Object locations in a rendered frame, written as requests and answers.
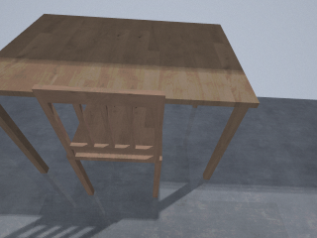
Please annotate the chair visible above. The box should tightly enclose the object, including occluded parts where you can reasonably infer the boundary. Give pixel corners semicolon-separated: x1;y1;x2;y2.
32;84;165;198

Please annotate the table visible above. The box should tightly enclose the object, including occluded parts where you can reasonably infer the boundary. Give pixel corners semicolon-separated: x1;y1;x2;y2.
0;14;260;180

